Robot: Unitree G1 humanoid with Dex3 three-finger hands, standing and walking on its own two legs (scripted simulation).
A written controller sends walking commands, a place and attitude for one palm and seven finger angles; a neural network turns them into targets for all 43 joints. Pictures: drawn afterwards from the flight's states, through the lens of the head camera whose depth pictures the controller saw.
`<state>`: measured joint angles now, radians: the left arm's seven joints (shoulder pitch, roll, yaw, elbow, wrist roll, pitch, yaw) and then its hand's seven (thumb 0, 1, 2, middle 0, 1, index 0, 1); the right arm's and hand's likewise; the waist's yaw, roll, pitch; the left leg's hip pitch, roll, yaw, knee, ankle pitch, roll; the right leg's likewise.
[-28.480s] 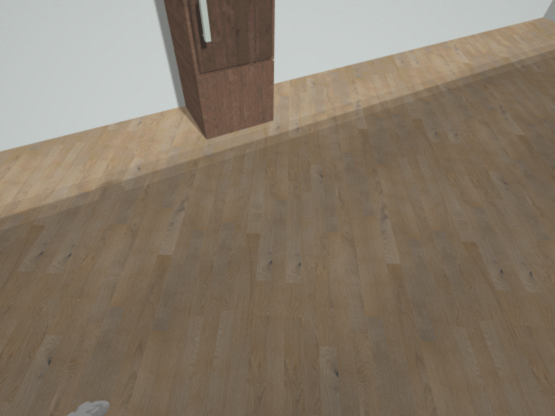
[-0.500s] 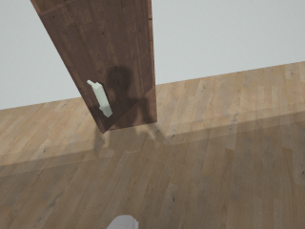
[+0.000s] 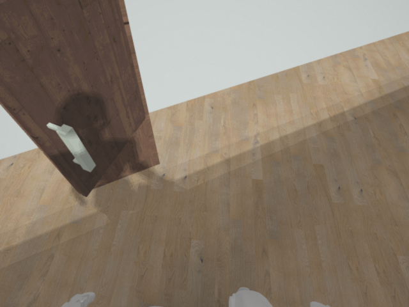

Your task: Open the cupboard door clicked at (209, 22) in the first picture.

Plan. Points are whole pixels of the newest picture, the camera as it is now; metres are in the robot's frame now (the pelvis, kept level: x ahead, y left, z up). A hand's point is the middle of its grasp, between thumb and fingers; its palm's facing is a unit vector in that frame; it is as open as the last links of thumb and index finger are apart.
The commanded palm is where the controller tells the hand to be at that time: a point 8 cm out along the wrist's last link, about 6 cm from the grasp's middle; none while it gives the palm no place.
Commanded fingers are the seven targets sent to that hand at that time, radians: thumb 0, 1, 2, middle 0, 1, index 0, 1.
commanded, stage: walk to a spot facing it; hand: left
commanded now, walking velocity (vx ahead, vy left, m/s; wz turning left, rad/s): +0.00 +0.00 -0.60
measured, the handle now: (71, 147) +0.47 +0.41 -0.09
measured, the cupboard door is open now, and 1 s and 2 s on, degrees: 42 42 42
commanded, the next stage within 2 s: turn to face it in 1.76 s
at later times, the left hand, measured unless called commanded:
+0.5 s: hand (158, 276) +0.19 +0.12 -0.16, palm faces -0.32 -0.92 -0.23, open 7.3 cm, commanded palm none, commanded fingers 0.00 0.90 0.90 -0.20 -0.30 -0.20 -0.30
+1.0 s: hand (202, 239) +0.28 +0.03 -0.17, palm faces -0.57 -0.80 -0.20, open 7.3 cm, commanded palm none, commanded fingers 0.00 0.90 0.90 -0.20 -0.30 -0.20 -0.30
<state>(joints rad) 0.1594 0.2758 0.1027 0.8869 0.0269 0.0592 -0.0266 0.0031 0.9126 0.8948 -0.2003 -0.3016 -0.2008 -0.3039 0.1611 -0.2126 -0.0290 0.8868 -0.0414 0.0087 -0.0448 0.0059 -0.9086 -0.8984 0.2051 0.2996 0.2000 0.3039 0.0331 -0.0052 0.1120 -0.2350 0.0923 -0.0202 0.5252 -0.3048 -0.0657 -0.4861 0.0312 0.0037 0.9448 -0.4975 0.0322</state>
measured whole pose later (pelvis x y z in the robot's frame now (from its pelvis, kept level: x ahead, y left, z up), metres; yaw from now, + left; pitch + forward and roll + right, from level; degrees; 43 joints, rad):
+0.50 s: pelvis +0.02 -0.04 +0.00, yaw -18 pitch +2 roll -1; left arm 0.13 0.25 0.07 0.86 0.02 0.06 -0.04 0.00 0.91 0.89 -0.20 -0.30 -0.20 -0.30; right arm 0.29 -0.24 -0.03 0.91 -0.04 0.01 -0.03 0.01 -0.91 -0.90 0.20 0.30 0.20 0.30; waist -0.02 0.02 0.09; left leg -0.27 0.17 0.09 0.56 -0.32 -0.09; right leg -0.39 0.01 -0.05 0.77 -0.43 0.02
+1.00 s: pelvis +0.11 -0.11 +0.00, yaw -37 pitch +3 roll +0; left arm 0.23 0.25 0.10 0.94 0.04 0.03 -0.06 0.01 0.91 0.89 -0.20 -0.30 -0.20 -0.30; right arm 0.27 -0.19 -0.02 0.90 -0.04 -0.07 -0.02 0.00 -0.91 -0.90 0.20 0.30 0.20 0.30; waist 0.01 -0.04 0.05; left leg -0.20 0.09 0.12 0.46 -0.30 -0.04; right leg -0.54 -0.04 -0.02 1.07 -0.36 -0.01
